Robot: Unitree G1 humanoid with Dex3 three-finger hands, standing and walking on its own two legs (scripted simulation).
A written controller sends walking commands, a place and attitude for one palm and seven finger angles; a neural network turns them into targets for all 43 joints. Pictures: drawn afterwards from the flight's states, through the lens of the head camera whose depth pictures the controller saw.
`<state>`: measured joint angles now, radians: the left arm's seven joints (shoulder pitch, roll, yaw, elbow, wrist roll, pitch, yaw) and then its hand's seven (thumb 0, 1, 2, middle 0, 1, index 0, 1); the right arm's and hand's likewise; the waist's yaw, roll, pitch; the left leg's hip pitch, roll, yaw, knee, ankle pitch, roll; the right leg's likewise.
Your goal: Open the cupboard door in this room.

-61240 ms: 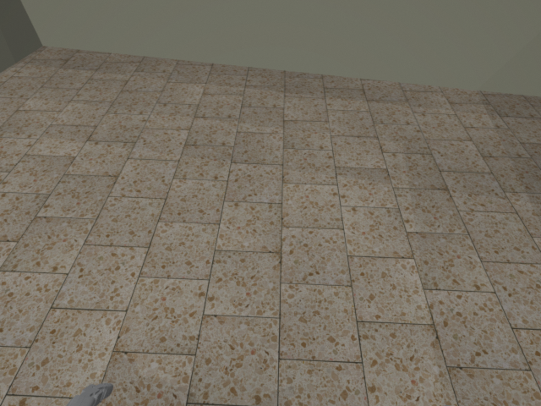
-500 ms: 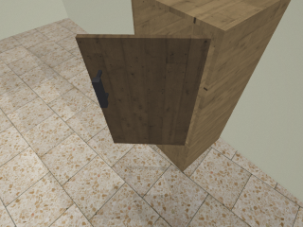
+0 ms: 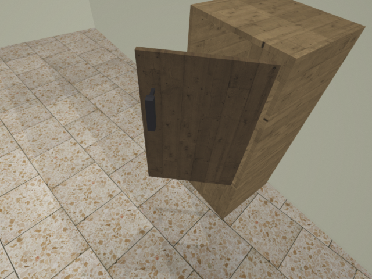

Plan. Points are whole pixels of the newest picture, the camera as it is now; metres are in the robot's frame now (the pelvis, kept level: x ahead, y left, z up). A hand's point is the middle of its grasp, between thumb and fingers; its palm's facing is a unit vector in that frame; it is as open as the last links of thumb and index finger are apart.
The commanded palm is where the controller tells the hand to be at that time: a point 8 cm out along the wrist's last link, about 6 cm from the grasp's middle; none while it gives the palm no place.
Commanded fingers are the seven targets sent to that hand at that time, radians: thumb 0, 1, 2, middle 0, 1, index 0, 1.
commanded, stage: come to a stop and stand still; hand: left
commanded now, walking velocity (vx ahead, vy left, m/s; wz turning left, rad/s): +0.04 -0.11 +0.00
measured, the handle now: (152, 109) +0.56 +0.14 +0.03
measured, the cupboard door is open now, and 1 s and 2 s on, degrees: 47 47 47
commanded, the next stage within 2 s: look again from close up in 0.76 s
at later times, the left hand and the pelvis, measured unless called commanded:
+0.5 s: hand out of the picture +0.00 +0.11 -0.18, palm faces +0.02 -0.98 -0.20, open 7.2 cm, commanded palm none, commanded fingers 0.00 0.90 0.90 -0.20 -0.30 -0.20 -0.30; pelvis +0.00 -0.06 +0.00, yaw +0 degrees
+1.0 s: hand out of the picture -0.02 +0.12 -0.18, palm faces +0.04 -0.98 -0.20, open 7.3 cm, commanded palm none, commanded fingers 0.00 0.90 0.90 -0.20 -0.30 -0.20 -0.30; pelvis -0.01 -0.05 -0.01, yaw +1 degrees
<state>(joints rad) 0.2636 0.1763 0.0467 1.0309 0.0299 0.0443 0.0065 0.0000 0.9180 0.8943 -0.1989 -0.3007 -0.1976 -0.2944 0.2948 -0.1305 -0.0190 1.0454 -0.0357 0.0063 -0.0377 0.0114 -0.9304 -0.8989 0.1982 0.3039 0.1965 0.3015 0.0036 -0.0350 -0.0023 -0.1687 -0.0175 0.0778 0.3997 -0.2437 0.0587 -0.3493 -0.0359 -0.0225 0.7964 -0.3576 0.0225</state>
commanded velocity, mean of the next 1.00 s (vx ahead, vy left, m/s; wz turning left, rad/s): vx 0.00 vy -0.01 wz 0.00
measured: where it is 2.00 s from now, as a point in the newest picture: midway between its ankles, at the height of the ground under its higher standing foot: outside the picture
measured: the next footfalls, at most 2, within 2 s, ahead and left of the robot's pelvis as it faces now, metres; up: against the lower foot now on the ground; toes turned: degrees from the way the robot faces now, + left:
right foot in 0.22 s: +0.01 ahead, -0.14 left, +0.00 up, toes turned -3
right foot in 1.86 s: +0.00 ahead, -0.12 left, +0.00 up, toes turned -7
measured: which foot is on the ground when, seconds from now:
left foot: down 0.00-1.00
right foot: up 0.00-0.20, down 0.22-1.00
